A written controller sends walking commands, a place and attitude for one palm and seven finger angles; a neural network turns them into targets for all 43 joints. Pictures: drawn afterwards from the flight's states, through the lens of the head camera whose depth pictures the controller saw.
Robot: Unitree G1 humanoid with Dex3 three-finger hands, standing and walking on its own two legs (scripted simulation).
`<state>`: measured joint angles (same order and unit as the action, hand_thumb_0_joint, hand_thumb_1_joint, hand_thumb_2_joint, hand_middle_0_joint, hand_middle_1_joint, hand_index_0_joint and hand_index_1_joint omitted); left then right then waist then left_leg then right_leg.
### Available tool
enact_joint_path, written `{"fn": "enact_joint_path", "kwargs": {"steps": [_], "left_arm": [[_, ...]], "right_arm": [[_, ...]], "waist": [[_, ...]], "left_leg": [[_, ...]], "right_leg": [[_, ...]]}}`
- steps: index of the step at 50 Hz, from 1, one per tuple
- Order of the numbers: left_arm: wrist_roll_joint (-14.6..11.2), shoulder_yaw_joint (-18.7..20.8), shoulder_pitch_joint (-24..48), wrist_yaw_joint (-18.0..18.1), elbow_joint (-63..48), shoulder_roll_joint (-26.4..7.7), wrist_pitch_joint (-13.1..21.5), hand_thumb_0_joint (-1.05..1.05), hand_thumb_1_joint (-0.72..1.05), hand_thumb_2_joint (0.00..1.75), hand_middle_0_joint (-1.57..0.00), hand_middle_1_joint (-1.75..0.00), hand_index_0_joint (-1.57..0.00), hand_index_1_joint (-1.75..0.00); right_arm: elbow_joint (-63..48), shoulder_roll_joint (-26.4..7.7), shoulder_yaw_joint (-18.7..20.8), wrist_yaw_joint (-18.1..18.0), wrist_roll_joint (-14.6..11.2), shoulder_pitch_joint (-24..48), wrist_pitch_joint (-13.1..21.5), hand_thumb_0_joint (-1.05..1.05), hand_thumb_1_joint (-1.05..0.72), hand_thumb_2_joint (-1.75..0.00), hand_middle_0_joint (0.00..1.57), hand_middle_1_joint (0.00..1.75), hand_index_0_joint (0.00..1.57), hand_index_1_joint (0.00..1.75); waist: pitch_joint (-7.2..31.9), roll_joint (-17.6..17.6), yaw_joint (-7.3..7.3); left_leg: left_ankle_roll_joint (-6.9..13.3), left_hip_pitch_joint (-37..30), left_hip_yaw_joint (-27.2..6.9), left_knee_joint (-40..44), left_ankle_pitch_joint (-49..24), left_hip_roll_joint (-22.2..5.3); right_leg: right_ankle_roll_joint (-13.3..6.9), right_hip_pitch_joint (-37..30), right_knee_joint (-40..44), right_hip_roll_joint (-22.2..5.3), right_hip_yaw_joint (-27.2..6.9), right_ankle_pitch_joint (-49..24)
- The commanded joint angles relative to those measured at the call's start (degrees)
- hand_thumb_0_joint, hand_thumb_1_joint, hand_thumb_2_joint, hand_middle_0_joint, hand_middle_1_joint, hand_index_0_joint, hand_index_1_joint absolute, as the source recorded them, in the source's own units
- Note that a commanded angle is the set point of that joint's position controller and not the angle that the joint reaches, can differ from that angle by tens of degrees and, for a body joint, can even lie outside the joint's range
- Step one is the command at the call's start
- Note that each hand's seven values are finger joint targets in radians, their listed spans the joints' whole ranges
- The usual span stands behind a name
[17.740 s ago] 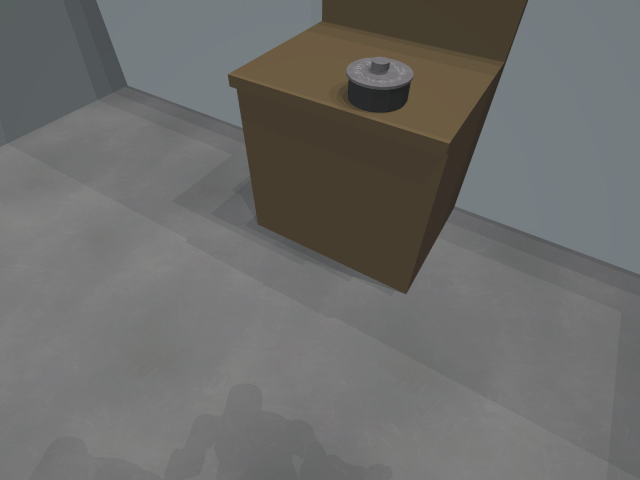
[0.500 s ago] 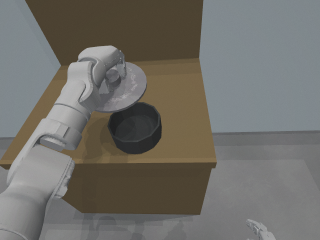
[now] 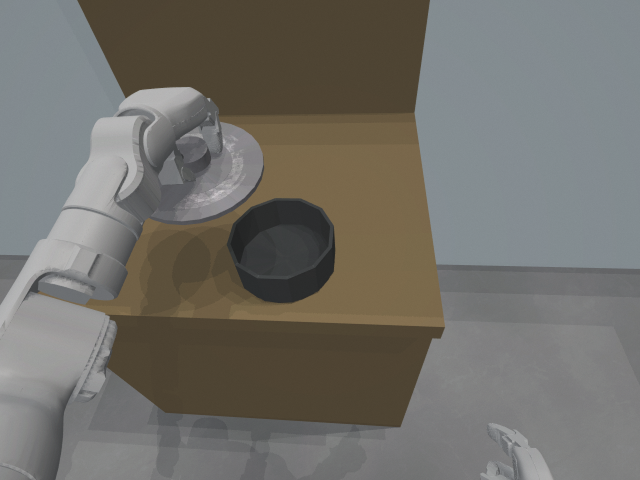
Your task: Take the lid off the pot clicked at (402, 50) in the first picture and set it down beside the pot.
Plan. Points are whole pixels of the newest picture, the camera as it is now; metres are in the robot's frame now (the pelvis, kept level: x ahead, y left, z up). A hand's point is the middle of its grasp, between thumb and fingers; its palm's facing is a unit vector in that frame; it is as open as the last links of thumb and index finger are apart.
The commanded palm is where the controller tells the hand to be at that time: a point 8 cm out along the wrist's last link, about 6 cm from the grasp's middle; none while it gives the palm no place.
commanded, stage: move the lid sideways beside the pot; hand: left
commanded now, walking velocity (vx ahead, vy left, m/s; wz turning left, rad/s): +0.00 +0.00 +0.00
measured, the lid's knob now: (190, 155) +0.48 +0.18 +0.17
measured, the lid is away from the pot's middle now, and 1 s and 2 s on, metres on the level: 0.10 0.22 0.24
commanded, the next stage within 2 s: lower the lid onto the table in 1.14 s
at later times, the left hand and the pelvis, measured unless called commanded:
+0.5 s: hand (133, 155) +0.46 +0.24 +0.18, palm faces -0.28 -0.01 -0.96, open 8.0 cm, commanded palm +0.44 +0.25 +0.25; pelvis +0.01 +0.01 +0.00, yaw +0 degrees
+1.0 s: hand (85, 160) +0.45 +0.30 +0.18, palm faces -0.31 -0.03 -0.95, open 7.9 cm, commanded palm +0.45 +0.30 +0.25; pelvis +0.01 +0.02 +0.00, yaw +1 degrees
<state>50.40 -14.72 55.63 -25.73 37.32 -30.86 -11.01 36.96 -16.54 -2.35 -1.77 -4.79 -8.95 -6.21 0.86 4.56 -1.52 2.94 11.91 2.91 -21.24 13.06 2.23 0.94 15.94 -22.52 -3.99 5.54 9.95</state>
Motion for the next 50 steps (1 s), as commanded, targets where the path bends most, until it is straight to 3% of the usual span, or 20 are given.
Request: {"fn": "enact_joint_path", "kwargs": {"steps": [1,3,5,8,9,13,15,17,18,21,23,25,28,32,38,41,43,45,48,50], "left_arm": [[1.8,8.9,34.8,3.1,-12.0,-16.6,0.5,0.00,0.59,1.04,-0.85,-1.02,-0.84,-1.01],[1.0,8.7,34.9,3.1,-12.8,-17.2,1.1,0.00,0.59,1.04,-0.85,-1.02,-0.84,-1.01],[2.1,12.2,35.2,3.0,-10.2,-21.6,1.7,0.00,0.59,1.04,-0.85,-1.02,-0.84,-1.01],[1.3,10.0,34.6,2.7,-9.7,-19.6,2.5,0.00,0.59,1.04,-0.85,-1.02,-0.84,-1.01],[2.0,12.2,35.6,2.9,-10.4,-22.2,2.9,0.00,0.59,1.04,-0.85,-1.02,-0.84,-1.01],[1.2,12.0,34.5,2.6,-11.4,-22.2,4.3,0.00,0.59,1.04,-0.85,-1.02,-0.84,-1.01],[2.1,15.8,32.2,2.6,-6.7,-26.9,4.6,0.00,0.59,1.04,-0.85,-1.02,-0.84,-1.01],[2.0,14.4,33.5,2.0,-6.2,-25.9,5.1,0.00,0.59,1.04,-0.85,-1.02,-0.84,-1.01],[1.5,13.8,33.0,2.3,-8.6,-25.8,5.5,0.00,0.59,1.04,-0.85,-1.02,-0.84,-1.01],[2.2,14.0,35.0,2.0,-10.8,-26.1,6.3,0.00,0.59,1.04,-0.85,-1.02,-0.84,-1.01],[1.2,15.3,31.8,2.0,-11.2,-27.3,6.6,0.00,0.59,1.04,-0.85,-1.02,-0.84,-1.01],[1.6,17.4,31.9,1.5,-10.1,-29.5,7.0,0.00,0.59,1.04,-0.85,-1.02,-0.84,-1.01],[0.9,15.8,30.2,1.3,-11.8,-27.7,7.2,0.00,0.59,1.04,-0.85,-1.02,-0.84,-1.01],[1.4,16.8,30.4,0.6,-6.9,-29.9,7.6,0.00,0.59,1.04,-0.85,-1.02,-0.84,-1.01],[0.7,14.7,34.6,0.4,-9.6,-29.1,9.3,0.00,0.59,1.04,-0.85,-1.02,-0.84,-1.01],[1.3,18.8,34.7,0.5,-7.8,-34.0,10.7,0.00,0.59,1.04,-0.85,-1.02,-0.84,-1.01],[0.5,15.8,33.3,0.4,-4.9,-30.8,11.0,0.00,0.59,1.04,-0.85,-1.02,-0.84,-1.01],[1.4,18.8,34.4,0.6,-7.2,-34.1,11.9,0.00,0.59,1.04,-0.85,-1.02,-0.84,-1.01],[0.8,15.1,31.4,0.3,-0.9,-29.9,11.9,0.00,0.59,1.04,-0.85,-1.02,-0.84,-1.01],[1.4,18.1,33.0,0.3,-1.0,-34.1,12.5,0.00,0.59,1.04,-0.85,-1.02,-0.84,-1.01]], "right_arm": [[-7.1,-7.2,2.3,-0.2,0.3,3.1,1.5,0.00,-0.90,-0.90,0.20,0.30,0.20,0.30],[-7.2,-7.8,2.5,-0.3,0.3,3.1,1.4,0.00,-0.90,-0.90,0.20,0.30,0.20,0.30],[-6.8,-7.8,2.3,-0.6,0.4,2.1,1.3,0.00,-0.90,-0.90,0.20,0.30,0.20,0.30],[-7.1,-8.1,2.6,-0.7,0.2,1.7,1.2,0.00,-0.90,-0.90,0.20,0.30,0.20,0.30],[-6.7,-8.0,2.7,-0.7,0.3,1.1,1.1,0.00,-0.90,-0.90,0.20,0.30,0.20,0.30],[-7.4,-8.5,3.1,-0.7,0.3,0.9,1.3,0.00,-0.90,-0.90,0.20,0.30,0.20,0.30],[-6.6,-8.7,2.8,-0.8,0.3,-0.1,0.8,0.00,-0.90,-0.90,0.20,0.30,0.20,0.30],[-6.5,-8.7,2.9,-0.9,0.0,0.0,0.4,0.00,-0.90,-0.90,0.20,0.30,0.20,0.30],[-7.1,-9.1,3.1,-0.8,-0.1,0.4,0.4,0.00,-0.90,-0.90,0.20,0.30,0.20,0.30],[-7.1,-8.6,3.2,-0.6,0.1,0.0,0.4,0.00,-0.90,-0.90,0.20,0.30,0.20,0.30],[-7.4,-9.1,3.5,-0.4,0.2,-0.3,0.4,0.00,-0.90,-0.90,0.20,0.30,0.20,0.30],[-6.8,-9.1,3.4,-0.4,0.2,-0.8,0.1,0.00,-0.90,-0.90,0.20,0.30,0.20,0.30],[-7.2,-9.4,3.8,0.0,0.1,-0.2,-0.2,0.00,-0.90,-0.90,0.20,0.30,0.20,0.30],[-6.6,-9.5,3.3,-0.3,0.0,-0.6,-1.1,0.00,-0.90,-0.90,0.20,0.30,0.20,0.30],[-6.5,-9.5,3.7,-0.5,0.0,-0.7,-1.4,0.00,-0.90,-0.90,0.20,0.30,0.20,0.30],[-5.9,-9.5,3.3,-0.8,0.3,-1.8,-1.4,0.00,-0.90,-0.90,0.20,0.30,0.20,0.30],[-5.3,-9.8,3.4,-0.7,0.0,-2.0,-1.7,0.00,-0.90,-0.90,0.20,0.30,0.20,0.30],[-5.6,-9.7,3.6,-0.5,0.3,-1.7,-1.8,0.00,-0.90,-0.90,0.20,0.30,0.20,0.30],[-4.8,-9.9,3.5,-0.5,-0.2,-2.2,-2.4,0.00,-0.90,-0.90,0.20,0.30,0.20,0.30],[-4.6,-10.0,3.5,-0.8,0.0,-2.5,-2.5,0.00,-0.90,-0.90,0.20,0.30,0.20,0.30]], "waist": [[24.9,-4.0,-0.95],[24.9,-2.5,-1.58],[25.5,-3.9,-1.09],[24.5,-3.0,-1.75],[26.1,-3.2,-1.40],[26.4,-0.4,-1.61],[25.2,-3.0,-1.06],[23.5,-3.9,-1.32],[24.8,-1.0,-1.40],[26.8,0.9,-1.58],[27.0,2.1,-1.58],[26.7,-0.9,-1.37],[26.3,2.6,-1.53],[24.2,-1.7,-1.57],[25.7,3.1,-2.71],[27.8,1.2,-1.78],[25.2,2.0,-2.60],[27.4,2.1,-1.69],[22.5,1.9,-2.72],[24.1,-0.3,-2.11]], "left_leg": [[0.7,-7.3,-4.7,0.2,-21.0,-0.8],[0.7,-7.9,-4.8,-0.2,-21.8,-0.9],[0.8,-6.6,-4.7,0.2,-20.7,-0.9],[0.9,-7.0,-4.8,0.0,-21.5,-1.0],[0.9,-7.4,-4.8,0.1,-21.6,-1.1],[1.0,-8.8,-5.3,-0.6,-24.6,-1.1],[1.2,-6.1,-4.9,-0.1,-22.6,-1.1],[1.2,-4.8,-4.4,0.4,-20.0,-1.1],[1.1,-6.2,-4.8,-0.1,-22.7,-1.2],[1.0,-8.8,-5.4,-0.6,-26.6,-1.4],[1.0,-10.0,-5.8,-1.4,-30.0,-1.6],[1.1,-8.9,-5.8,-1.2,-29.1,-1.7],[0.9,-10.7,-5.8,-2.1,-32.8,-1.7],[1.0,-7.0,-5.4,-0.9,-26.3,-1.5],[0.6,-11.0,-6.2,-2.2,-30.0,-1.7],[0.9,-9.7,-6.3,-1.8,-29.1,-1.5],[0.6,-9.4,-6.2,-2.1,-30.1,-1.7],[0.7,-10.2,-6.4,-2.1,-31.8,-1.8],[0.3,-8.4,-6.2,-2.1,-29.6,-1.8],[0.8,-7.4,-5.8,-1.7,-26.9,-1.6]], "right_leg": [[-3.6,-10.6,-0.4,2.6,-2.7,-17.2],[-3.7,-10.0,-0.2,2.4,-2.9,-17.3],[-3.6,-11.6,-0.3,2.6,-2.8,-17.6],[-3.6,-10.4,0.1,2.5,-2.7,-17.5],[-3.5,-11.1,0.1,2.6,-3.0,-17.2],[-3.7,-10.4,0.2,2.6,-2.9,-18.1],[-3.6,-12.0,0.4,2.8,-2.7,-18.2],[-3.5,-11.6,0.8,2.6,-2.7,-17.7],[-3.7,-11.1,0.5,2.4,-2.8,-18.0],[-3.7,-10.7,0.6,2.8,-2.8,-18.5],[-3.8,-10.1,0.7,2.8,-2.7,-19.4],[-3.5,-10.9,0.8,3.0,-2.5,-19.6],[-3.7,-9.0,0.9,2.8,-2.5,-20.2],[-3.5,-9.9,1.3,3.0,-2.0,-18.3],[-3.7,-6.6,1.5,3.1,-2.0,-17.0],[-3.6,-9.4,1.3,3.2,-2.0,-17.9],[-3.6,-7.4,1.6,3.0,-1.7,-18.0],[-3.6,-8.5,1.3,3.2,-2.0,-18.3],[-3.7,-5.7,1.9,3.2,-1.4,-16.4],[-3.6,-7.6,1.8,3.3,-1.6,-16.4]]}}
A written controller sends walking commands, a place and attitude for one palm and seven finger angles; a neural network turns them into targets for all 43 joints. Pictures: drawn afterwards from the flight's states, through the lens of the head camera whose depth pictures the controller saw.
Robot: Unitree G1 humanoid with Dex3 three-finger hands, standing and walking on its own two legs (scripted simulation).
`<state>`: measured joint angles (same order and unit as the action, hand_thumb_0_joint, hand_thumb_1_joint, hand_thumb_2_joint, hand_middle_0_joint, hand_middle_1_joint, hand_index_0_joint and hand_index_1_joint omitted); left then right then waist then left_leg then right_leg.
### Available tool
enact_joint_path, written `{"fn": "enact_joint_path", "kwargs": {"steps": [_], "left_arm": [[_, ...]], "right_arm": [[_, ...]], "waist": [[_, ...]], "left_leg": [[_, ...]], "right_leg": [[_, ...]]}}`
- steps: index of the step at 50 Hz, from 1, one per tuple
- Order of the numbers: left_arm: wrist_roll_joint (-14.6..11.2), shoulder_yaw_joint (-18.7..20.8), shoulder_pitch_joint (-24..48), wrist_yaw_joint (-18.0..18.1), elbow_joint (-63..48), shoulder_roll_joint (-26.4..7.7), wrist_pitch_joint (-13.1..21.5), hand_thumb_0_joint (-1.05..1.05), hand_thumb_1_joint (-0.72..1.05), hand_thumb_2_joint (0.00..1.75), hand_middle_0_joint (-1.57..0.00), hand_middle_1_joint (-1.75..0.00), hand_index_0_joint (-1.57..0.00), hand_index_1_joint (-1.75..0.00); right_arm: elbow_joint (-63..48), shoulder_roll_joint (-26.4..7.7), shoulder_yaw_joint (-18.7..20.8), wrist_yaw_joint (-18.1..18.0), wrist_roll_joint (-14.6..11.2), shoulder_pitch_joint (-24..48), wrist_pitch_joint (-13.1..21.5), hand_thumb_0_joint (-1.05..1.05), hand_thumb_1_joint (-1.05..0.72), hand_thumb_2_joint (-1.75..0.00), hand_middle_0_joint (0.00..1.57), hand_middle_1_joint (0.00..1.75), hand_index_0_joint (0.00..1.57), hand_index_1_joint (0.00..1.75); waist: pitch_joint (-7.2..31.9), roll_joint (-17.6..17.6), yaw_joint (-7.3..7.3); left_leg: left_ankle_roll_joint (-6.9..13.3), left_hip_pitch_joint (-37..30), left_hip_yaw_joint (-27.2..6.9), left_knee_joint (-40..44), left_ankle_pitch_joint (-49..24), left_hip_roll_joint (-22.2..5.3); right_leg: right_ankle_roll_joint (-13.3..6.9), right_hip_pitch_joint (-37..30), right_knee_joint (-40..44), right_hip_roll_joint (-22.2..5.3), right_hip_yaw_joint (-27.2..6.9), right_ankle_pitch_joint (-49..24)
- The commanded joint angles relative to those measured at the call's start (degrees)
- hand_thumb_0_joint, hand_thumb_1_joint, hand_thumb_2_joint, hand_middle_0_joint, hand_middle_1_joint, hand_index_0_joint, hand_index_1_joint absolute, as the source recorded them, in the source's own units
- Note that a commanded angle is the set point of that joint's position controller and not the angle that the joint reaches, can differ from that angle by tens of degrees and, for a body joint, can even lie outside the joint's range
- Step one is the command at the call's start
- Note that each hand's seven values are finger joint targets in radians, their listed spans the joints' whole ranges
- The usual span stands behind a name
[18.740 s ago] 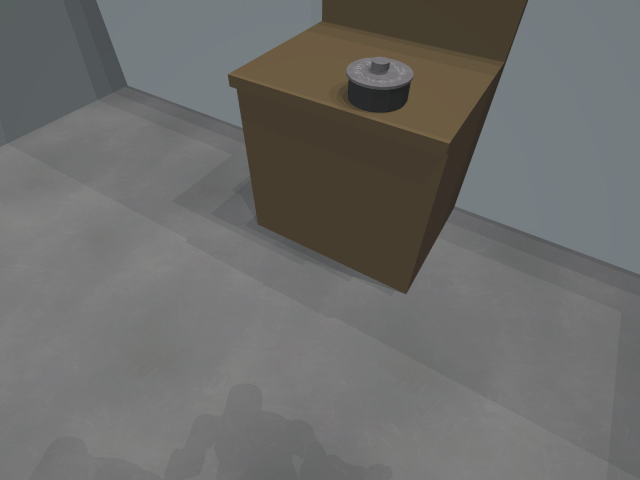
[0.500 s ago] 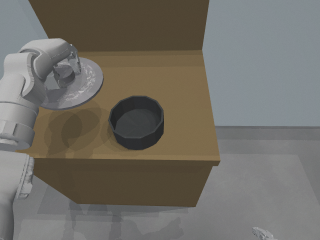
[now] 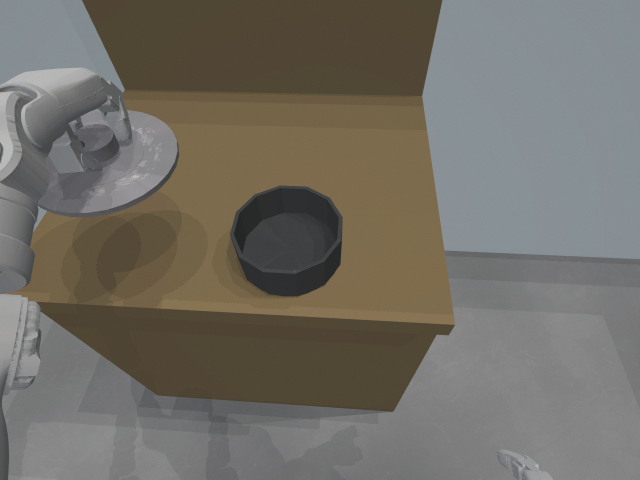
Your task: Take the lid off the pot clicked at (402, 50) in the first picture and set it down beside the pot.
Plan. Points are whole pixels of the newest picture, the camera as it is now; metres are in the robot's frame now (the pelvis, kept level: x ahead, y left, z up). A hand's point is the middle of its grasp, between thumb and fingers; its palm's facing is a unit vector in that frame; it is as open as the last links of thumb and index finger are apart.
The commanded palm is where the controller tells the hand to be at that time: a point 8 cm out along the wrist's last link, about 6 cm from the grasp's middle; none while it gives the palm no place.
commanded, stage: move the lid sideways beside the pot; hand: left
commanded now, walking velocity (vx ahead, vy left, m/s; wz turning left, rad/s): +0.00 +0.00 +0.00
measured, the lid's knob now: (94, 143) +0.48 +0.29 +0.16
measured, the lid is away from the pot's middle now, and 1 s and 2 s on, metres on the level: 0.22 0.24 0.23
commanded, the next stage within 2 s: lower the lid onto the table in 0.14 s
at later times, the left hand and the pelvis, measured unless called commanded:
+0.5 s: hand (88, 150) +0.46 +0.29 +0.16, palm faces -0.34 -0.03 -0.94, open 7.9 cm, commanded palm +0.46 +0.29 +0.23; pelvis +0.01 +0.01 +0.00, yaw -1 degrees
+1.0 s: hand (87, 180) +0.44 +0.30 +0.13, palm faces -0.37 -0.03 -0.93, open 7.9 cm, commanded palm +0.45 +0.29 +0.20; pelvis +0.01 +0.00 +0.00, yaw +0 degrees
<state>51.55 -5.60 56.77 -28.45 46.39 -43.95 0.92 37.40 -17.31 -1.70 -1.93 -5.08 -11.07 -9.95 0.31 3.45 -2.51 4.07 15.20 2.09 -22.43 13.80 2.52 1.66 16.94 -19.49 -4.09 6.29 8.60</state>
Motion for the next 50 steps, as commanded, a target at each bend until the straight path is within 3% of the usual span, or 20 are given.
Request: {"fn": "enact_joint_path", "kwargs": {"steps": [1,5,10,11,13,14,18,19,21,24,28,30,32,36,40,41,44,46,48,50], "left_arm": [[0.4,9.2,32.7,2.9,-9.9,-21.8,1.0,0.00,0.59,1.04,-0.85,-1.02,-0.84,-1.01],[0.1,8.3,35.3,2.9,-15.2,-20.9,2.5,0.00,0.59,1.04,-0.85,-1.02,-0.84,-1.01],[-0.4,10.0,31.4,2.8,-9.1,-22.2,2.7,0.00,0.59,1.04,-0.85,-1.02,-0.84,-1.01],[-0.6,7.0,33.6,2.5,-10.3,-19.2,2.7,0.00,0.59,1.04,-0.85,-1.02,-0.84,-1.01],[-0.1,9.1,33.0,3.4,-12.6,-22.0,2.8,0.00,0.59,1.04,-0.85,-1.02,-0.84,-1.01],[0.2,10.3,34.2,3.5,-16.3,-23.1,3.4,0.00,0.59,1.04,-0.85,-1.02,-0.84,-1.01],[-0.9,9.1,27.1,3.3,-8.4,-19.9,2.7,0.00,0.59,1.04,-0.85,-1.02,-0.84,-1.01],[-0.5,9.5,29.5,3.3,-11.3,-21.0,2.9,0.00,0.59,1.04,-0.85,-1.02,-0.84,-1.01],[0.1,8.3,31.7,3.5,-12.1,-19.9,3.1,0.00,0.59,1.04,-0.85,-1.02,-0.84,-1.01],[0.5,13.7,30.5,4.7,-13.1,-26.0,3.9,0.00,0.59,1.04,-0.85,-1.02,-0.84,-1.01],[0.0,10.3,28.1,5.0,-11.5,-20.9,3.9,0.00,0.59,1.04,-0.85,-1.02,-0.84,-1.01],[0.4,13.3,26.9,5.2,-13.5,-23.9,4.2,0.00,0.59,1.04,-0.85,-1.02,-0.84,-1.01],[0.1,11.7,25.5,5.1,-12.7,-21.6,4.2,0.00,0.59,1.04,-0.85,-1.02,-0.84,-1.01],[-0.3,12.1,23.7,5.0,-11.3,-21.9,4.3,0.00,0.59,1.04,-0.85,-1.02,-0.84,-1.01],[-0.3,12.6,26.3,5.6,-18.4,-22.5,5.5,0.00,0.59,1.04,-0.85,-1.02,-0.84,-1.01],[-0.6,14.5,23.8,5.7,-16.6,-24.0,5.7,0.00,0.59,1.04,-0.85,-1.02,-0.84,-1.01],[-1.6,11.8,22.9,5.5,-13.4,-20.5,6.1,0.00,0.59,1.04,-0.85,-1.02,-0.84,-1.01],[-1.3,10.6,24.0,5.7,-15.3,-19.3,6.3,0.00,0.59,1.04,-0.85,-1.02,-0.84,-1.01],[-1.3,10.4,23.3,6.3,-15.0,-19.0,6.6,0.00,0.59,1.04,-0.85,-1.02,-0.84,-1.01],[-1.0,12.7,21.6,6.6,-10.5,-21.3,6.9,0.00,0.59,1.04,-0.85,-1.02,-0.84,-1.01]], "right_arm": [[-5.2,-9.3,2.7,-0.8,0.4,-0.4,1.2,0.00,-0.90,-0.90,0.20,0.30,0.20,0.30],[-5.2,-8.9,3.2,-0.7,0.6,-0.5,1.4,0.00,-0.90,-0.90,0.20,0.30,0.20,0.30],[-4.3,-9.5,3.1,-0.6,0.4,-1.6,0.8,0.00,-0.90,-0.90,0.20,0.30,0.20,0.30],[-4.3,-9.2,3.1,-0.6,0.5,-1.3,0.9,0.00,-0.90,-0.90,0.20,0.30,0.20,0.30],[-4.5,-9.8,3.6,-0.4,0.4,-1.4,1.0,0.00,-0.90,-0.90,0.20,0.30,0.20,0.30],[-4.8,-9.3,3.5,-0.2,0.9,-1.5,1.1,0.00,-0.90,-0.90,0.20,0.30,0.20,0.30],[-4.5,-9.7,3.5,0.0,0.4,-1.8,0.5,0.00,-0.90,-0.90,0.20,0.30,0.20,0.30],[-4.7,-9.5,3.4,0.0,0.7,-1.6,0.3,0.00,-0.90,-0.90,0.20,0.30,0.20,0.30],[-4.8,-9.2,3.4,-0.1,0.7,-1.3,0.4,0.00,-0.90,-0.90,0.20,0.30,0.20,0.30],[-5.0,-9.5,3.4,-0.3,1.0,-1.9,0.6,0.00,-0.90,-0.90,0.20,0.30,0.20,0.30],[-4.9,-9.2,3.7,-0.2,0.9,-1.9,0.8,0.00,-0.90,-0.90,0.20,0.30,0.20,0.30],[-5.8,-9.0,3.5,-0.1,1.1,-1.1,0.7,0.00,-0.90,-0.90,0.20,0.30,0.20,0.30],[-5.6,-8.8,3.4,0.0,1.1,-1.1,0.5,0.00,-0.90,-0.90,0.20,0.30,0.20,0.30],[-5.6,-9.0,3.4,-0.2,0.9,-0.7,0.1,0.00,-0.90,-0.90,0.20,0.30,0.20,0.30],[-5.7,-8.6,3.9,-0.2,1.3,-0.5,0.4,0.00,-0.90,-0.90,0.20,0.30,0.20,0.30],[-5.3,-8.7,3.8,-0.3,1.3,-1.2,0.5,0.00,-0.90,-0.90,0.20,0.30,0.20,0.30],[-4.4,-8.8,3.5,-0.4,1.1,-1.2,0.0,0.00,-0.90,-0.90,0.20,0.30,0.20,0.30],[-4.7,-8.7,3.8,-0.4,1.0,-0.7,0.1,0.00,-0.90,-0.90,0.20,0.30,0.20,0.30],[-4.5,-9.0,3.8,-0.5,1.0,-1.1,0.1,0.00,-0.90,-0.90,0.20,0.30,0.20,0.30],[-4.0,-9.0,3.6,-0.9,1.1,-1.6,0.0,0.00,-0.90,-0.90,0.20,0.30,0.20,0.30]], "waist": [[25.4,0.9,-1.03],[28.3,5.3,-1.45],[25.5,1.6,-1.35],[24.6,2.4,-1.63],[26.7,5.8,-1.30],[30.3,5.9,-0.94],[25.0,2.5,-1.43],[27.2,1.6,-1.11],[26.4,3.1,-1.42],[30.2,3.4,-0.64],[27.3,5.4,-1.16],[29.6,3.9,-0.40],[28.2,3.8,-0.62],[26.7,1.7,-0.71],[31.0,6.6,-0.78],[30.7,5.2,-0.50],[26.5,3.7,-1.10],[26.7,4.6,-1.08],[26.9,6.2,-1.26],[26.5,2.5,-0.87]], "left_leg": [[-0.1,-10.0,-4.7,-0.3,-26.3,-1.8],[-0.5,-14.8,-5.9,-1.3,-33.9,-2.2],[-0.2,-11.2,-5.4,-0.7,-30.7,-2.2],[-0.2,-11.1,-5.4,-0.5,-29.6,-2.1],[-0.7,-13.5,-5.9,-1.6,-34.0,-2.1],[-1.0,-15.2,-6.5,-1.4,-36.3,-2.2],[-0.6,-11.7,-5.8,-1.8,-34.5,-2.3],[-0.5,-11.8,-5.7,-1.1,-33.4,-2.3],[-0.4,-12.3,-5.7,-1.3,-33.5,-2.4],[-0.4,-13.3,-6.0,-1.7,-36.2,-2.4],[-0.9,-14.3,-6.0,-2.4,-39.4,-2.9],[-0.3,-13.8,-5.7,-2.4,-38.5,-2.7],[-0.3,-13.1,-5.8,-2.5,-38.7,-2.7],[0.1,-11.0,-5.0,-2.4,-34.9,-2.6],[-0.2,-16.3,-5.9,-3.5,-41.2,-3.0],[-0.1,-15.8,-6.0,-3.7,-41.9,-3.0],[-0.4,-12.9,-5.6,-3.1,-37.7,-3.1],[-0.1,-13.2,-5.3,-3.1,-36.1,-2.9],[-0.6,-14.0,-5.5,-3.7,-37.4,-2.9],[0.0,-11.1,-4.9,-3.3,-33.3,-2.7]], "right_leg": [[-4.2,-9.6,-1.2,3.3,-2.5,-15.5],[-4.2,-7.8,-1.2,3.6,-2.5,-16.1],[-4.2,-8.5,-0.9,3.6,-2.1,-15.9],[-4.2,-7.8,-0.6,3.5,-2.0,-15.6],[-4.5,-7.3,-1.2,3.6,-2.3,-16.2],[-4.4,-8.3,-1.5,3.8,-2.5,-16.4],[-4.3,-7.3,-1.3,3.7,-2.1,-17.0],[-4.1,-8.7,-1.4,3.7,-2.3,-16.7],[-4.2,-7.4,-1.3,3.7,-2.2,-16.5],[-4.2,-9.7,-2.0,3.8,-2.7,-18.0],[-4.2,-6.5,-1.6,3.6,-2.4,-18.0],[-4.1,-9.2,-2.0,3.6,-2.9,-19.1],[-4.0,-8.3,-2.0,3.6,-2.5,-19.2],[-3.9,-8.7,-2.0,3.5,-2.6,-19.0],[-3.9,-7.2,-2.3,3.7,-2.8,-19.0],[-3.8,-7.7,-2.4,3.8,-2.6,-19.3],[-3.7,-6.5,-2.0,3.7,-2.2,-17.9],[-3.9,-6.2,-1.9,3.7,-2.3,-17.5],[-4.1,-5.1,-2.1,3.8,-2.3,-17.2],[-4.0,-7.1,-2.3,3.8,-2.4,-17.3]]}}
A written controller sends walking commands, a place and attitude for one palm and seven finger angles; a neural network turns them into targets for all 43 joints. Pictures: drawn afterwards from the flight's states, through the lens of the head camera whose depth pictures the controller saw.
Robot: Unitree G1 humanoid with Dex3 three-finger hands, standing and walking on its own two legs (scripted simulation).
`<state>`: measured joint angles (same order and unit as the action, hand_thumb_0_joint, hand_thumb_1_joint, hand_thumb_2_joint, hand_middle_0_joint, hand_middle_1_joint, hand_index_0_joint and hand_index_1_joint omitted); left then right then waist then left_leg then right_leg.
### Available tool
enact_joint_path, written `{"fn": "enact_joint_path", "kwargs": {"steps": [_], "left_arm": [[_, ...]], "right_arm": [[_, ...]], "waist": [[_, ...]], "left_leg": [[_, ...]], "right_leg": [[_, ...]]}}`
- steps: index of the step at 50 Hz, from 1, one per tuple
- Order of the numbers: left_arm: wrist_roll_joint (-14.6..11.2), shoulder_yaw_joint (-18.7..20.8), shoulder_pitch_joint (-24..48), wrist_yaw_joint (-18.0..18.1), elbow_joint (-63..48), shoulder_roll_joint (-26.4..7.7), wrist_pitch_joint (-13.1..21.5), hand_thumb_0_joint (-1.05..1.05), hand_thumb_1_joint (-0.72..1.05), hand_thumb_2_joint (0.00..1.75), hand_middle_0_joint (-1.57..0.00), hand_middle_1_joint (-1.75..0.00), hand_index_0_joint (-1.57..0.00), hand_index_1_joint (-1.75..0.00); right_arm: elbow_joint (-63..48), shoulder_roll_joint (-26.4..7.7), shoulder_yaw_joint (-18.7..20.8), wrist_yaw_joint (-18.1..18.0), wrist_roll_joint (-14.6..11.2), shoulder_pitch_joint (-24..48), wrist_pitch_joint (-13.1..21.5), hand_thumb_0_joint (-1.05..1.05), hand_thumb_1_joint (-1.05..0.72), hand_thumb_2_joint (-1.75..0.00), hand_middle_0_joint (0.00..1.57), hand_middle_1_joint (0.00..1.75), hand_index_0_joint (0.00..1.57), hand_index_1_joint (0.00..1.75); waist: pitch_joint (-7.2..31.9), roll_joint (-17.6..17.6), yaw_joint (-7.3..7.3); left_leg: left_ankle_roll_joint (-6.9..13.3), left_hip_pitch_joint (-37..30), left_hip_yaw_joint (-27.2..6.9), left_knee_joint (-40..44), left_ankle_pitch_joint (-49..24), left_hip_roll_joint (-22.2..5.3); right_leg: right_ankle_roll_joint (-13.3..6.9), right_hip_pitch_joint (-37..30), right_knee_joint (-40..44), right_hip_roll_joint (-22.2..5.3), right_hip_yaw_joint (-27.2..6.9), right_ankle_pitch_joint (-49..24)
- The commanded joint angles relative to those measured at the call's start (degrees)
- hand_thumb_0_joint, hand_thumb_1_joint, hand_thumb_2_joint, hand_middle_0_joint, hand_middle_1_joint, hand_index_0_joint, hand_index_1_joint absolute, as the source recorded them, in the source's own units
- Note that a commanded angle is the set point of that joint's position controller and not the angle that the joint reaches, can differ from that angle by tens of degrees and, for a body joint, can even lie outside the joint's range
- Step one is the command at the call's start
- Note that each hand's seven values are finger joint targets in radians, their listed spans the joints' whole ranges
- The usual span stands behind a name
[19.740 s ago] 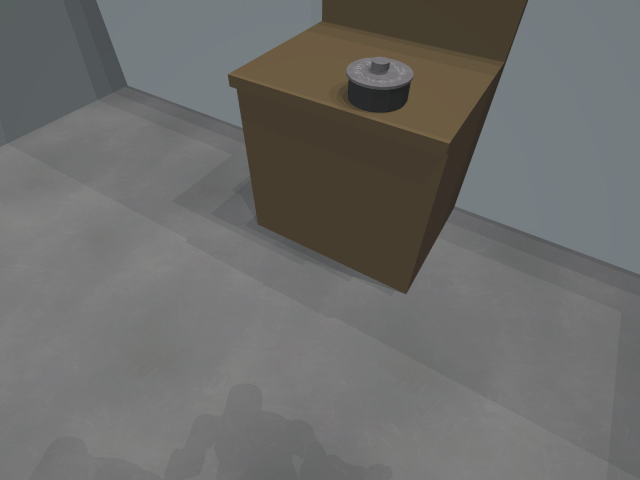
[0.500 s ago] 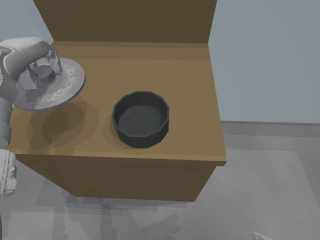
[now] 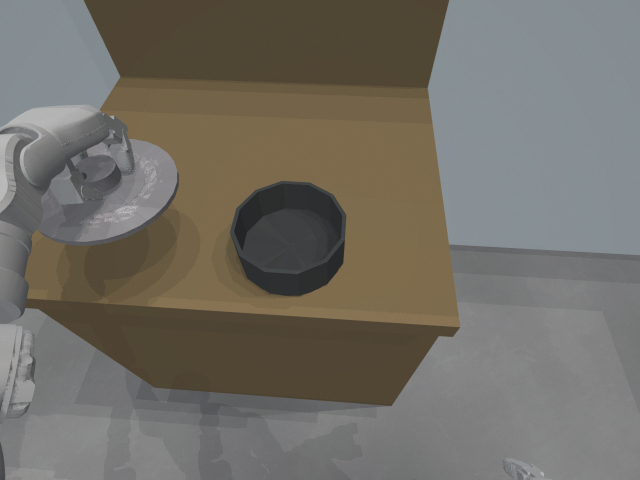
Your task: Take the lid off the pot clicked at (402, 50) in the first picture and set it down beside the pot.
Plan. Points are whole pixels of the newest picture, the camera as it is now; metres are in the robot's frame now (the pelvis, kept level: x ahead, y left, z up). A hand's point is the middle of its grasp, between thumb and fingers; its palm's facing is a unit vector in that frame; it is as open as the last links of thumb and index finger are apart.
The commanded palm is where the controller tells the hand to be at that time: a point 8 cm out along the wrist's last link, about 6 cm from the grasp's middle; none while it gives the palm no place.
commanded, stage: lower the lid onto the table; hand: left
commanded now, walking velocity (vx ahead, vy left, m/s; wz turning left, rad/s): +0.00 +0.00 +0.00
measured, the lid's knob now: (97, 173) +0.46 +0.30 +0.11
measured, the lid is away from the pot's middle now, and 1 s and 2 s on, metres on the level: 0.24 0.23 0.23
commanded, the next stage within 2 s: none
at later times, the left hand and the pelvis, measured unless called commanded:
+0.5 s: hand (95, 193) +0.43 +0.29 +0.10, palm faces -0.40 -0.05 -0.91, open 7.9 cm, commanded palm +0.45 +0.29 +0.17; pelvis -0.01 +0.00 +0.00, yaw -1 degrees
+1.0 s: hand (113, 205) +0.44 +0.29 +0.07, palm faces -0.46 -0.04 -0.89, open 7.9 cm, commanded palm +0.46 +0.29 +0.13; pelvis +0.00 +0.00 -0.01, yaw -2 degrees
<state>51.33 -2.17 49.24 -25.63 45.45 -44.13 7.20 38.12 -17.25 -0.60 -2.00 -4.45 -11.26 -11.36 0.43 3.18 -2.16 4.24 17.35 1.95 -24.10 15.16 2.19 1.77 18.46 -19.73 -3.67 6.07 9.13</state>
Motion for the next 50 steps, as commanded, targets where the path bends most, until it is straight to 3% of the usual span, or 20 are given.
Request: {"fn": "enact_joint_path", "kwargs": {"steps": [1,2,4,7,9,13,19,20,22,25,29,30,32,36,39,41,43,45,49,50], "left_arm": [[-0.9,8.6,30.2,3.7,-8.5,-20.8,0.9,0.00,0.59,1.04,-0.85,-1.02,-0.84,-1.01],[-0.8,8.5,31.9,3.8,-9.6,-21.1,1.2,0.00,0.59,1.04,-0.85,-1.02,-0.84,-1.01],[-0.3,8.5,34.1,4.5,-14.8,-21.4,2.1,0.00,0.59,1.04,-0.85,-1.02,-0.84,-1.01],[-0.5,11.0,29.3,5.0,-8.8,-23.0,2.5,0.00,0.59,1.04,-0.85,-1.02,-0.84,-1.01],[-0.5,8.4,29.4,5.0,-7.4,-20.4,2.6,0.00,0.59,1.04,-0.85,-1.02,-0.84,-1.01],[0.1,9.8,28.5,5.8,-6.9,-22.1,3.0,0.00,0.59,1.04,-0.85,-1.02,-0.84,-1.01],[0.6,8.9,30.5,6.4,-7.7,-21.4,3.9,0.00,0.59,1.04,-0.85,-1.02,-0.84,-1.01],[0.6,8.9,29.8,6.5,-6.0,-21.2,3.9,0.00,0.59,1.04,-0.85,-1.02,-0.84,-1.01],[0.6,10.6,29.5,6.9,-6.7,-23.1,4.3,0.00,0.59,1.04,-0.85,-1.02,-0.84,-1.01],[0.8,8.2,27.4,7.0,-1.4,-20.3,3.9,0.00,0.59,1.04,-0.85,-1.02,-0.84,-1.01],[1.5,7.7,30.9,7.6,-5.2,-20.5,4.3,0.00,0.59,1.04,-0.85,-1.02,-0.84,-1.01],[1.3,7.9,30.5,7.6,-4.2,-20.5,4.3,0.00,0.59,1.04,-0.85,-1.02,-0.84,-1.01],[1.1,10.8,29.7,8.0,-4.8,-23.5,4.8,0.00,0.59,1.04,-0.85,-1.02,-0.84,-1.01],[1.6,7.1,28.7,8.2,-0.2,-19.5,4.3,0.00,0.59,1.04,-0.85,-1.02,-0.84,-1.01],[2.2,8.4,30.9,8.7,-5.3,-21.2,5.0,0.00,0.59,1.04,-0.85,-1.02,-0.84,-1.01],[2.1,9.8,27.8,8.9,-0.7,-22.1,5.1,0.00,0.59,1.04,-0.85,-1.02,-0.84,-1.01],[1.7,9.4,27.8,8.9,0.3,-22.0,5.2,0.00,0.59,1.04,-0.85,-1.02,-0.84,-1.01],[2.1,6.5,29.6,8.8,-0.3,-19.0,4.9,0.00,0.59,1.04,-0.85,-1.02,-0.84,-1.01],[2.6,11.2,30.1,9.8,-4.9,-23.7,6.0,0.00,0.59,1.04,-0.85,-1.02,-0.84,-1.01],[2.6,10.5,29.3,9.9,-4.7,-22.3,6.2,0.00,0.59,1.04,-0.85,-1.02,-0.84,-1.01]], "right_arm": [[-4.4,-9.0,2.3,-1.1,0.4,-1.3,1.3,0.00,-0.90,-0.90,0.20,0.30,0.20,0.30],[-4.3,-9.1,2.5,-1.3,0.3,-1.4,1.3,0.00,-0.90,-0.90,0.20,0.30,0.20,0.30],[-4.9,-8.8,2.7,-1.3,0.7,-1.3,1.7,0.00,-0.90,-0.90,0.20,0.30,0.20,0.30],[-4.2,-9.0,2.6,-1.6,0.5,-1.9,1.5,0.00,-0.90,-0.90,0.20,0.30,0.20,0.30],[-3.9,-9.0,2.4,-1.6,0.5,-1.9,1.2,0.00,-0.90,-0.90,0.20,0.30,0.20,0.30],[-4.1,-9.3,2.7,-1.7,0.3,-2.3,1.4,0.00,-0.90,-0.90,0.20,0.30,0.20,0.30],[-3.7,-9.1,2.9,-2.3,0.5,-3.3,1.5,0.00,-0.90,-0.90,0.20,0.30,0.20,0.30],[-3.4,-9.2,2.9,-2.4,0.5,-3.3,1.7,0.00,-0.90,-0.90,0.20,0.30,0.20,0.30],[-3.5,-9.3,2.9,-2.5,0.5,-3.7,1.7,0.00,-0.90,-0.90,0.20,0.30,0.20,0.30],[-2.8,-9.5,2.8,-2.6,0.3,-4.1,1.5,0.00,-0.90,-0.90,0.20,0.30,0.20,0.30],[-2.9,-9.4,3.1,-2.8,0.4,-5.0,1.7,0.00,-0.90,-0.90,0.20,0.30,0.20,0.30],[-2.6,-9.4,3.1,-2.9,0.4,-5.1,1.9,0.00,-0.90,-0.90,0.20,0.30,0.20,0.30],[-2.8,-9.5,3.1,-3.1,0.5,-5.7,1.9,0.00,-0.90,-0.90,0.20,0.30,0.20,0.30],[-2.1,-9.7,3.0,-3.1,0.3,-5.9,1.9,0.00,-0.90,-0.90,0.20,0.30,0.20,0.30],[-2.5,-9.5,3.3,-3.0,0.6,-6.4,1.9,0.00,-0.90,-0.90,0.20,0.30,0.20,0.30],[-2.3,-9.5,3.1,-3.3,0.5,-6.8,2.0,0.00,-0.90,-0.90,0.20,0.30,0.20,0.30],[-2.0,-9.7,3.1,-3.4,0.4,-6.9,2.0,0.00,-0.90,-0.90,0.20,0.30,0.20,0.30],[-1.6,-9.7,3.2,-3.4,0.3,-7.1,1.9,0.00,-0.90,-0.90,0.20,0.30,0.20,0.30],[-1.9,-9.6,3.5,-3.4,0.8,-8.2,1.9,0.00,-0.90,-0.90,0.20,0.30,0.20,0.30],[-2.0,-9.3,3.6,-3.4,1.0,-7.9,1.9,0.00,-0.90,-0.90,0.20,0.30,0.20,0.30]], "waist": [[25.6,1.9,-1.38],[26.5,1.7,-1.37],[29.9,5.7,-1.22],[27.4,3.4,-0.90],[25.3,3.8,-1.44],[25.6,4.1,-1.31],[27.6,4.9,-1.78],[26.1,5.0,-1.70],[27.5,4.3,-1.32],[23.3,3.0,-2.07],[27.1,5.7,-2.46],[26.1,5.5,-2.42],[28.5,4.3,-1.90],[23.8,3.0,-2.77],[28.6,7.1,-2.42],[27.4,4.2,-2.46],[26.0,3.8,-2.68],[24.9,4.7,-3.22],[31.6,7.1,-2.37],[31.9,8.1,-2.48]], "left_leg": [[0.0,-11.8,-4.3,-1.0,-31.4,-2.3],[0.1,-11.8,-4.2,-0.9,-30.7,-2.3],[-0.5,-15.7,-5.1,-1.4,-36.6,-2.5],[0.0,-13.1,-4.4,-1.7,-34.4,-2.5],[-0.3,-11.7,-4.2,-1.2,-32.8,-2.5],[-0.3,-11.8,-4.4,-1.6,-32.6,-2.4],[-0.3,-13.1,-4.4,-1.7,-32.1,-2.6],[-0.2,-12.2,-4.2,-1.6,-30.8,-2.6],[-0.1,-11.9,-4.3,-1.6,-31.2,-2.5],[-0.2,-9.3,-3.7,-1.6,-27.9,-2.6],[-0.6,-12.7,-4.4,-2.1,-30.9,-2.7],[-0.3,-12.2,-4.1,-2.3,-30.1,-2.7],[-0.1,-12.1,-4.1,-2.3,-31.4,-2.6],[-0.2,-9.4,-3.8,-2.2,-27.9,-2.8],[-0.9,-13.2,-4.3,-3.1,-33.1,-2.8],[-0.4,-11.5,-3.9,-3.6,-32.2,-2.8],[-0.2,-9.9,-3.6,-3.5,-30.7,-2.7],[-0.5,-10.3,-3.8,-3.6,-29.9,-2.9],[-1.2,-14.7,-4.8,-4.9,-39.1,-3.1],[-1.4,-15.4,-4.7,-5.2,-40.7,-3.1]], "right_leg": [[-4.0,-9.1,-1.9,3.1,-2.2,-17.6],[-4.0,-9.7,-2.0,3.0,-2.3,-17.9],[-4.1,-9.0,-2.4,3.3,-2.4,-18.3],[-4.1,-9.6,-2.4,3.1,-2.4,-18.8],[-4.1,-8.5,-2.3,3.1,-2.2,-17.9],[-4.3,-8.1,-2.4,3.2,-2.5,-17.2],[-4.2,-7.1,-2.6,3.4,-2.4,-16.0],[-4.2,-6.8,-2.4,3.3,-2.4,-15.6],[-4.3,-8.1,-2.8,3.2,-2.5,-16.6],[-4.2,-5.8,-2.5,3.4,-2.3,-14.8],[-4.3,-4.8,-3.0,3.7,-2.4,-14.2],[-4.3,-4.6,-2.8,3.6,-2.5,-14.3],[-4.3,-6.7,-3.3,3.5,-2.6,-16.2],[-4.3,-3.5,-3.0,3.7,-2.3,-13.7],[-4.4,-3.7,-3.8,3.8,-2.6,-15.0],[-4.2,-3.9,-4.0,3.8,-2.6,-15.3],[-4.3,-3.7,-4.0,3.7,-2.7,-15.5],[-4.3,-1.2,-4.0,3.9,-2.4,-13.8],[-4.2,-2.8,-5.2,4.1,-2.6,-16.8],[-4.2,-2.6,-5.1,4.1,-2.6,-17.5]]}}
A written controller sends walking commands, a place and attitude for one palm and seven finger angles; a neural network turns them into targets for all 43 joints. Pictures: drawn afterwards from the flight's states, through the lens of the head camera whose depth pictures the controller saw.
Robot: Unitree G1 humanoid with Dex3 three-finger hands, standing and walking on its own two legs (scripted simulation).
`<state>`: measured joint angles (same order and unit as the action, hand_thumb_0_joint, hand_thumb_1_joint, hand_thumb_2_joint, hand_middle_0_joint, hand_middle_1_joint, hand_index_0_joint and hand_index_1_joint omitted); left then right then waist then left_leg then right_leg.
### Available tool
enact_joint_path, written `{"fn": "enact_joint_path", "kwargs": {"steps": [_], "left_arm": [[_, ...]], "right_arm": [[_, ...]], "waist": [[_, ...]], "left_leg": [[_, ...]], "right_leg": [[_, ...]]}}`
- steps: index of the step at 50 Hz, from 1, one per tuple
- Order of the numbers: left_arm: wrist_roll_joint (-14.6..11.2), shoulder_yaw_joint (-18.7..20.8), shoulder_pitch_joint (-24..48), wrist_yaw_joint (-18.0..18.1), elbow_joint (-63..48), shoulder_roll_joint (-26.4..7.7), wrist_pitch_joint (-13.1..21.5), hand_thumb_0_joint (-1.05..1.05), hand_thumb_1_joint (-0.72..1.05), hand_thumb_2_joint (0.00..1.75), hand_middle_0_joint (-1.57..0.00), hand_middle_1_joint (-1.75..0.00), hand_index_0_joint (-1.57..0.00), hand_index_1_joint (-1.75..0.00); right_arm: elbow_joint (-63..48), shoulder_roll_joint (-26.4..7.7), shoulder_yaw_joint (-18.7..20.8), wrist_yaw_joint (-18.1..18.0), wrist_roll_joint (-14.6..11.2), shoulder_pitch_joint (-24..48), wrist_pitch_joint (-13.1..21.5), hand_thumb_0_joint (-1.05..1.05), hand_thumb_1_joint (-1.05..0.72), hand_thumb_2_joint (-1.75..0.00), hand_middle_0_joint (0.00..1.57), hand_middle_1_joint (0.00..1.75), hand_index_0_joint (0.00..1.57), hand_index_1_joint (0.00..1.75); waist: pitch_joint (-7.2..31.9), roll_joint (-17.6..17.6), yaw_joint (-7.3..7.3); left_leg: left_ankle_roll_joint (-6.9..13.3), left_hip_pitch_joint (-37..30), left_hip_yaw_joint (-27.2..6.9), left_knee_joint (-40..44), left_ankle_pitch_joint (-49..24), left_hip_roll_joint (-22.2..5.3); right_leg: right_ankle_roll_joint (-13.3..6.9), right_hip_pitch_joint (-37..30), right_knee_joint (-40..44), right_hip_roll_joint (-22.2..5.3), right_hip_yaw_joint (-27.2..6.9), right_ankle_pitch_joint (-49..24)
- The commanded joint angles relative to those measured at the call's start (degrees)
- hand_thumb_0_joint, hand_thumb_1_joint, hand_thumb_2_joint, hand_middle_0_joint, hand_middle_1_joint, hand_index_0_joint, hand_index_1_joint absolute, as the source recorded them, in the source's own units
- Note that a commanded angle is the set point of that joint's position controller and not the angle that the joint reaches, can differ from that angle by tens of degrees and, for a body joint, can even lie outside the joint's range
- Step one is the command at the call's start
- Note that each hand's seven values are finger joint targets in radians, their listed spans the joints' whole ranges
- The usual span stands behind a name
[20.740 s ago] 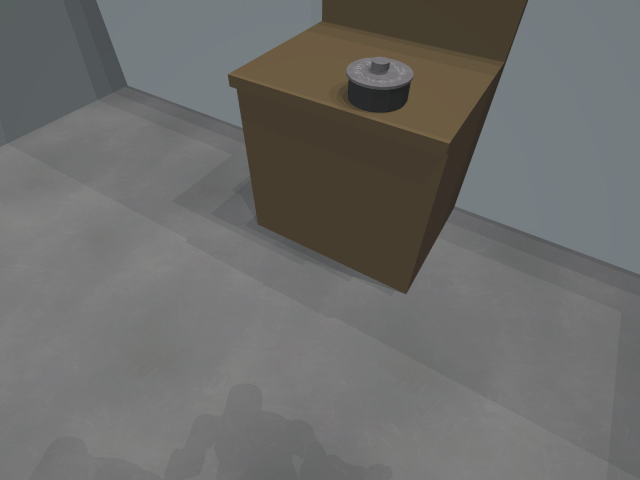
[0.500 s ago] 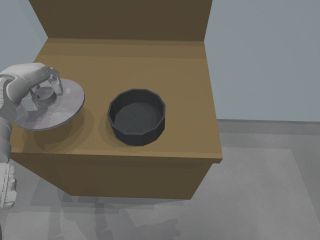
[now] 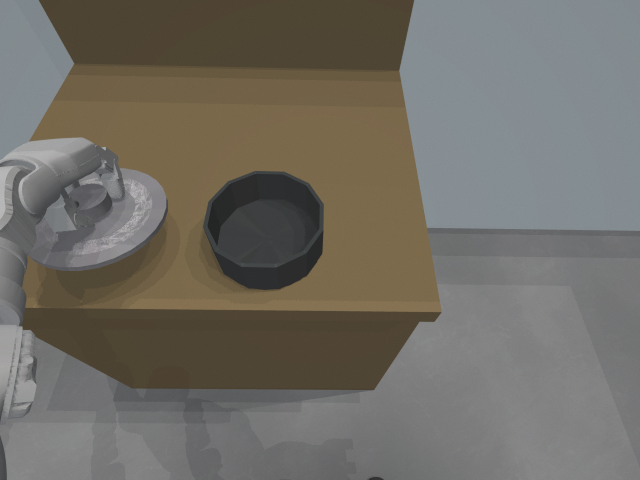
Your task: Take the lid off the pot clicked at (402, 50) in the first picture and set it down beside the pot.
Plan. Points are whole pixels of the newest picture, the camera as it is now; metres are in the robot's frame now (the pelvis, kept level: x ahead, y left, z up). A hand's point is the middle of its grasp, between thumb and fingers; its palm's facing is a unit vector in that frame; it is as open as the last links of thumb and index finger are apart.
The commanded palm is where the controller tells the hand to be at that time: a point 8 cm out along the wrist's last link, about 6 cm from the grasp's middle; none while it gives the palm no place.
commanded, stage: lower the lid onto the table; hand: left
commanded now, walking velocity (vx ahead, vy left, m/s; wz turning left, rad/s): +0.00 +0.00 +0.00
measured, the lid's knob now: (89, 201) +0.46 +0.30 +0.05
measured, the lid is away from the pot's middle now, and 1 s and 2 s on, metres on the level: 0.23 0.23 0.24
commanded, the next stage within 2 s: open the fingers wide in 1.26 s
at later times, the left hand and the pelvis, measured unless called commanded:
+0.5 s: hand (79, 224) +0.42 +0.31 +0.05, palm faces -0.49 -0.07 -0.87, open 7.9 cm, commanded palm +0.45 +0.31 +0.10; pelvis +0.00 -0.01 +0.00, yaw +0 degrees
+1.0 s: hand (97, 228) +0.44 +0.30 +0.01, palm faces -0.52 -0.06 -0.85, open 7.9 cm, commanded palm +0.48 +0.31 +0.07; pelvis -0.01 +0.00 -0.02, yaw -1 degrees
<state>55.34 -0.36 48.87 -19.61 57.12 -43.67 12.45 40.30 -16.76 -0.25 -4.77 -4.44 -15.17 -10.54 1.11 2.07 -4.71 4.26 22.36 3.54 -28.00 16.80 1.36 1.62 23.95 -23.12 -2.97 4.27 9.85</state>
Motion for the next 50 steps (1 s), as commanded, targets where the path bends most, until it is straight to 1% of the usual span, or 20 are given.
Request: {"fn": "enact_joint_path", "kwargs": {"steps": [1,2,4,9,11,12,15,19,22,24,26,28,31,34,38,39,42,45,48,50], "left_arm": [[-1.8,7.6,27.4,3.8,-13.8,-20.7,0.9,0.00,0.59,1.04,-0.85,-1.02,-0.84,-1.01],[-1.9,7.9,25.6,3.9,-10.3,-20.9,0.6,0.00,0.59,1.04,-0.85,-1.02,-0.84,-1.01],[-1.7,5.7,27.3,3.8,-12.2,-18.7,0.4,0.00,0.59,1.04,-0.85,-1.02,-0.84,-1.01],[-1.3,9.0,26.4,4.8,-14.4,-22.1,1.1,0.00,0.59,1.04,-0.85,-1.02,-0.84,-1.01],[-1.5,7.9,23.0,4.9,-9.1,-20.5,0.8,0.00,0.59,1.04,-0.85,-1.02,-0.84,-1.01],[-1.5,8.7,24.1,4.9,-9.7,-22.0,0.7,0.00,0.59,1.04,-0.85,-1.02,-0.84,-1.01],[-0.2,9.6,26.7,5.5,-13.3,-23.9,1.4,0.00,0.59,1.04,-0.85,-1.02,-0.84,-1.01],[-1.0,8.8,22.7,5.1,-8.7,-22.0,1.7,0.00,0.59,1.04,-0.85,-1.02,-0.84,-1.01],[-0.9,7.0,27.1,4.9,-13.3,-20.9,2.0,0.00,0.59,1.04,-0.85,-1.02,-0.84,-1.01],[-1.0,9.1,26.1,5.0,-12.7,-23.1,2.6,0.00,0.59,1.04,-0.85,-1.02,-0.84,-1.01],[-1.5,7.1,24.7,4.7,-8.8,-20.7,2.4,0.00,0.59,1.04,-0.85,-1.02,-0.84,-1.01],[-1.2,5.9,27.7,4.8,-11.0,-20.0,2.4,0.00,0.59,1.04,-0.85,-1.02,-0.84,-1.01],[-0.6,8.2,27.1,5.4,-9.9,-23.1,2.6,0.00,0.59,1.04,-0.85,-1.02,-0.84,-1.01],[-0.5,6.7,26.8,5.4,-6.8,-22.1,2.4,0.00,0.59,1.04,-0.85,-1.02,-0.84,-1.01],[0.6,8.6,29.1,6.1,-11.2,-24.3,3.0,0.00,0.59,1.04,-0.85,-1.02,-0.84,-1.01],[0.9,9.1,27.6,6.2,-9.5,-24.6,3.0,0.00,0.59,1.04,-0.85,-1.02,-0.84,-1.01],[0.5,7.8,25.5,6.2,-5.0,-22.7,2.3,0.00,0.59,1.04,-0.85,-1.02,-0.84,-1.01],[1.5,7.7,25.5,6.4,-3.4,-23.5,2.2,0.00,0.59,1.04,-0.85,-1.02,-0.84,-1.01],[2.1,9.7,27.6,6.5,-6.0,-26.7,2.9,0.00,0.59,1.04,-0.85,-1.02,-0.84,-1.01],[2.1,9.3,27.8,6.4,-6.0,-26.2,3.0,0.00,0.59,1.04,-0.85,-1.02,-0.84,-1.01]], "right_arm": [[-4.0,-9.6,3.3,-0.5,1.0,-3.9,1.1,0.00,-0.90,-0.90,0.20,0.30,0.20,0.30],[-3.5,-9.9,3.0,-0.5,0.7,-4.1,0.8,0.00,-0.90,-0.90,0.20,0.30,0.20,0.30],[-3.5,-10.0,3.2,-0.1,0.8,-4.0,0.6,0.00,-0.90,-0.90,0.20,0.30,0.20,0.30],[-3.7,-9.9,3.4,-0.1,1.0,-4.2,0.2,0.00,-0.90,-0.90,0.20,0.30,0.20,0.30],[-3.5,-9.9,3.1,-0.1,0.8,-4.4,0.3,0.00,-0.90,-0.90,0.20,0.30,0.20,0.30],[-3.5,-10.2,3.1,-0.2,0.7,-4.2,0.2,0.00,-0.90,-0.90,0.20,0.30,0.20,0.30],[-3.7,-10.0,3.3,-0.5,0.9,-4.5,0.3,0.00,-0.90,-0.90,0.20,0.30,0.20,0.30],[-3.4,-10.0,3.1,-0.7,0.8,-5.0,0.5,0.00,-0.90,-0.90,0.20,0.30,0.20,0.30],[-3.1,-10.1,3.4,-0.8,0.8,-5.2,0.5,0.00,-0.90,-0.90,0.20,0.30,0.20,0.30],[-2.9,-10.3,3.4,-1.1,0.9,-5.9,0.5,0.00,-0.90,-0.90,0.20,0.30,0.20,0.30],[-2.5,-10.3,3.1,-1.4,0.7,-6.0,0.6,0.00,-0.90,-0.90,0.20,0.30,0.20,0.30],[-2.1,-10.4,3.3,-1.4,0.6,-6.1,0.8,0.00,-0.90,-0.90,0.20,0.30,0.20,0.30],[-2.2,-10.6,3.1,-1.8,0.6,-7.2,1.0,0.00,-0.90,-0.90,0.20,0.30,0.20,0.30],[-2.0,-10.7,2.7,-2.2,0.4,-7.8,1.4,0.00,-0.90,-0.90,0.20,0.30,0.20,0.30],[-1.9,-10.6,3.1,-2.4,0.7,-8.7,1.7,0.00,-0.90,-0.90,0.20,0.30,0.20,0.30],[-2.0,-10.4,3.2,-2.5,0.8,-9.2,1.7,0.00,-0.90,-0.90,0.20,0.30,0.20,0.30],[-1.8,-10.6,2.9,-2.3,0.7,-9.6,1.6,0.00,-0.90,-0.90,0.20,0.30,0.20,0.30],[-1.9,-10.8,2.8,-2.2,0.6,-10.2,1.4,0.00,-0.90,-0.90,0.20,0.30,0.20,0.30],[-2.1,-11.0,2.8,-2.4,0.8,-10.9,1.3,0.00,-0.90,-0.90,0.20,0.30,0.20,0.30],[-1.9,-10.9,2.9,-2.5,0.9,-11.4,1.3,0.00,-0.90,-0.90,0.20,0.30,0.20,0.30]], "waist": [[29.1,7.8,-0.17],[26.0,5.4,-0.16],[26.2,6.4,-0.35],[29.4,7.3,0.20],[25.8,3.9,-0.17],[25.6,3.0,0.02],[29.2,7.5,0.09],[26.7,5.4,-0.32],[28.1,8.0,-0.71],[29.7,7.2,-0.78],[26.7,4.6,-1.43],[26.1,7.9,-1.41],[28.1,6.4,-1.34],[26.4,5.5,-2.07],[31.1,10.4,-1.44],[31.4,9.4,-1.62],[27.7,6.2,-1.95],[27.0,6.4,-2.04],[30.1,8.5,-1.79],[30.7,8.9,-2.23]], "left_leg": [[-1.1,-19.4,-6.0,-1.6,-41.3,-2.4],[-0.9,-16.7,-5.8,-1.3,-38.6,-2.4],[-1.1,-16.7,-5.8,-1.1,-38.3,-2.4],[-1.1,-18.0,-5.9,-2.0,-42.0,-2.3],[-0.5,-14.3,-5.1,-2.0,-36.7,-2.0],[-0.2,-12.8,-4.7,-1.6,-34.2,-2.0],[-0.7,-15.6,-5.2,-2.1,-37.8,-1.9],[-0.3,-13.2,-4.7,-3.0,-36.6,-1.8],[-0.4,-15.4,-4.8,-3.2,-35.4,-2.0],[-0.5,-15.4,-5.0,-4.1,-37.3,-1.9],[-0.1,-12.3,-4.3,-4.2,-33.0,-1.8],[-0.4,-12.8,-4.2,-4.3,-32.3,-2.0],[-0.4,-11.5,-4.3,-5.2,-30.0,-1.6],[-0.3,-8.8,-3.9,-5.7,-27.4,-1.5],[-1.2,-13.3,-4.8,-7.2,-34.5,-2.1],[-1.3,-13.1,-5.0,-7.7,-34.7,-2.0],[-0.7,-8.3,-4.2,-7.9,-30.0,-1.8],[-0.9,-6.6,-4.2,-8.7,-29.1,-1.7],[-1.1,-7.3,-4.5,-9.1,-30.5,-1.6],[-1.1,-7.9,-4.6,-9.8,-30.8,-1.9]], "right_leg": [[-3.9,-7.1,-1.6,3.4,-0.7,-17.8],[-3.9,-6.6,-1.5,3.5,-0.5,-16.8],[-4.0,-6.1,-1.6,3.4,-0.7,-16.8],[-4.1,-7.4,-2.4,3.5,-0.9,-18.9],[-3.9,-6.8,-2.3,3.5,-0.8,-17.6],[-3.9,-7.8,-2.2,3.3,-1.1,-17.7],[-4.2,-7.6,-2.9,3.4,-1.0,-18.2],[-3.9,-6.4,-3.3,3.5,-0.9,-18.1],[-4.1,-4.6,-3.2,3.6,-0.9,-16.2],[-4.0,-4.8,-4.0,3.8,-0.9,-17.0],[-3.8,-3.5,-4.0,3.7,-0.8,-15.5],[-4.2,-1.5,-4.3,3.6,-0.8,-14.1],[-4.1,-1.8,-5.3,3.8,-0.9,-13.3],[-4.1,-0.4,-6.0,3.9,-0.8,-12.4],[-4.3,1.5,-7.3,4.0,-0.7,-13.7],[-4.1,1.6,-7.6,4.2,-0.5,-13.4],[-4.0,2.6,-7.9,4.2,-0.4,-12.2],[-4.1,3.9,-8.7,4.4,-0.5,-11.4],[-4.3,3.4,-9.5,4.4,-0.6,-12.1],[-4.1,4.6,-9.7,4.5,-0.6,-11.4]]}}
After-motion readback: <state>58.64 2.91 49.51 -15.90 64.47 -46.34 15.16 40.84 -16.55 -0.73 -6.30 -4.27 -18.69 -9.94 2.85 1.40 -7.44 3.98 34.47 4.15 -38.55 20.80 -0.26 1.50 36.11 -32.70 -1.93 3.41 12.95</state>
